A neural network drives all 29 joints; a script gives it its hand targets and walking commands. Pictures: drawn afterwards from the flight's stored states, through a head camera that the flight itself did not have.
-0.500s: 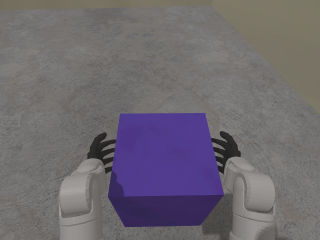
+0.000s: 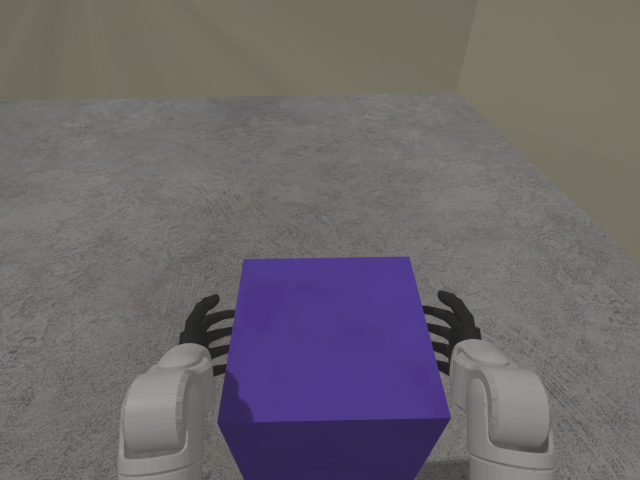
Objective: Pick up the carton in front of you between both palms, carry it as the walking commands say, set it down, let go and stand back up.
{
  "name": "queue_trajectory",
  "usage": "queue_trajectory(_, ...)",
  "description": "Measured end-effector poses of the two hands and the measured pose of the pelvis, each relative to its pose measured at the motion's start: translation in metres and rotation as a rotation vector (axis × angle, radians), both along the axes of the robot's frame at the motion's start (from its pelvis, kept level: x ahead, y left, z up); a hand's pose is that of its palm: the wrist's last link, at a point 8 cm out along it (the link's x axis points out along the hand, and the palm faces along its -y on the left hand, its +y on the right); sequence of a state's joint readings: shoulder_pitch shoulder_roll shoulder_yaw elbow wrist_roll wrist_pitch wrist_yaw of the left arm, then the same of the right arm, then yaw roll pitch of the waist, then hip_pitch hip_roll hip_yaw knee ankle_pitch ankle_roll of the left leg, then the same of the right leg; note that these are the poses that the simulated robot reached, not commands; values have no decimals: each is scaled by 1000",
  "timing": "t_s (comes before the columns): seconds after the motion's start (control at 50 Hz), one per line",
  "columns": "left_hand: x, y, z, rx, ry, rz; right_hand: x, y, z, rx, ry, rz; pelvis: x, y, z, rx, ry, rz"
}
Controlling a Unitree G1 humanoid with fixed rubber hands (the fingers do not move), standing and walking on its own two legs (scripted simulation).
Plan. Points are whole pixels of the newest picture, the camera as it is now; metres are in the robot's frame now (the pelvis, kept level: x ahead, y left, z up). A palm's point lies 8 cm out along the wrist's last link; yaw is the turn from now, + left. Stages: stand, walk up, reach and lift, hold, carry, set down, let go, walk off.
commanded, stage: carry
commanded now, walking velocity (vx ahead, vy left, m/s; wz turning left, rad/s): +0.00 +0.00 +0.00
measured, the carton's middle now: (328, 379) +0.29 +0.00 +0.02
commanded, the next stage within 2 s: none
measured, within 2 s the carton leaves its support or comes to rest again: neither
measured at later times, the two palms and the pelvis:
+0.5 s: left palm (232, 244) +0.46 +0.15 +0.10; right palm (429, 250) +0.45 -0.15 +0.10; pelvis +0.19 +0.01 +0.00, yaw -1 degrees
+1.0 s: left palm (233, 241) +0.48 +0.15 +0.09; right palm (424, 243) +0.47 -0.15 +0.09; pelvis +0.21 +0.00 +0.00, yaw -1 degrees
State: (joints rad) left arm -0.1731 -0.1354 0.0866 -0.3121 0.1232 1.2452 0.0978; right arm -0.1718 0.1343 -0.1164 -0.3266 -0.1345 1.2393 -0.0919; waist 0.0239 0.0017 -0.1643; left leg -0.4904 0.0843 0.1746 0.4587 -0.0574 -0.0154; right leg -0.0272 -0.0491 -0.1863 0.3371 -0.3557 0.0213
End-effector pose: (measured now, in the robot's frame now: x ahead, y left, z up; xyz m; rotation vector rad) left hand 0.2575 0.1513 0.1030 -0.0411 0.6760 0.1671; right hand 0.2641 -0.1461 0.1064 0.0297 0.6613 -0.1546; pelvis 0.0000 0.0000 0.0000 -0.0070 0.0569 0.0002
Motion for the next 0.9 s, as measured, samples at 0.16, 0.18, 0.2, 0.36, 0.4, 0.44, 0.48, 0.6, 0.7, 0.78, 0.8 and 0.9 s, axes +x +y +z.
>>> queue_trajectory(0.16,89,12,-30,-31,114,-31,76,13,-26,-31,116,-33,74,19,-1,7,13,-37)
queue_trajectory(0.18,95,11,-32,-35,126,-31,81,11,-27,-27,128,-41,81,20,2,4,14,-38)
queue_trajectory(0.2,102,9,-32,-33,130,-35,87,9,-28,-22,132,-47,87,20,3,3,13,-38)
queue_trajectory(0.36,162,-4,-7,15,34,-53,144,-4,-13,16,36,-58,148,12,3,10,-7,-25)
queue_trajectory(0.4,177,-5,-2,19,20,-51,160,-5,-9,20,22,-57,163,10,2,6,-2,-23)
queue_trajectory(0.44,189,-6,-1,17,17,-46,173,-6,-7,18,20,-53,175,8,2,5,5,-22)
queue_trajectory(0.48,198,-6,-2,15,26,-40,184,-6,-7,15,29,-48,185,7,2,5,9,-22)
queue_trajectory(0.6,214,-2,-10,5,59,-26,205,-2,-11,2,62,-32,204,5,3,5,15,-18)
queue_trajectory(0.7,221,-1,-10,2,57,-17,214,-1,-11,1,60,-24,211,5,4,6,18,-17)
queue_trajectory(0.78,225,-1,-8,4,52,-16,217,-2,-10,4,55,-24,214,4,4,6,19,-16)
queue_trajectory(0.8,225,-2,-8,5,52,-17,217,-2,-10,4,54,-25,214,4,4,6,19,-15)
queue_trajectory(0.9,225,-2,-8,6,49,-23,216,-3,-11,4,52,-30,213,5,3,5,17,-13)
